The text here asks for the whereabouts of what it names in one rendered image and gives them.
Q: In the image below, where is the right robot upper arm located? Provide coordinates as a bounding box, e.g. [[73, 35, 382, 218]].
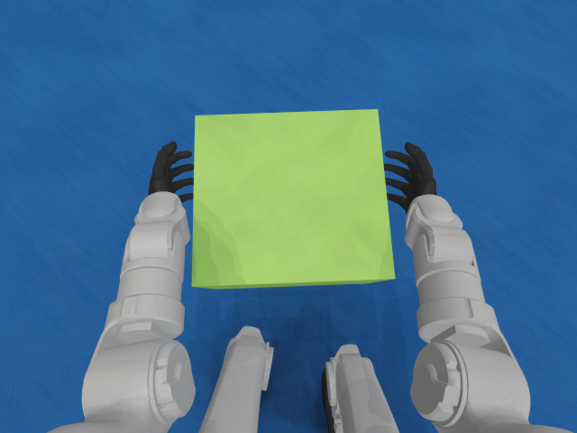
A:
[[410, 340, 573, 433]]

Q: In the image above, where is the robot left thigh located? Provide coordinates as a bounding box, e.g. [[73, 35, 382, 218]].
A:
[[198, 335, 274, 433]]

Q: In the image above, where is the robot right forearm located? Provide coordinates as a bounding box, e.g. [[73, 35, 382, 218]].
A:
[[404, 195, 530, 416]]

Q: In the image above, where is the left robot upper arm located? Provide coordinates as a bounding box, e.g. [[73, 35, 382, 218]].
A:
[[47, 337, 196, 433]]

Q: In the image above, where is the left robot hand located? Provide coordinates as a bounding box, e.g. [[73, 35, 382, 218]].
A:
[[148, 142, 194, 203]]

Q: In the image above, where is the robot left forearm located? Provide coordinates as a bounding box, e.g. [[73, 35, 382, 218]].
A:
[[82, 191, 190, 416]]

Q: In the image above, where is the carton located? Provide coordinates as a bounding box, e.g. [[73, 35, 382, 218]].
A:
[[192, 109, 395, 290]]

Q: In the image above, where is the right robot hand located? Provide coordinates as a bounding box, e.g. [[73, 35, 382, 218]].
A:
[[384, 142, 437, 214]]

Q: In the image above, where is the robot right shin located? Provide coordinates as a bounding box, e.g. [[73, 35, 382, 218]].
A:
[[331, 344, 374, 433]]

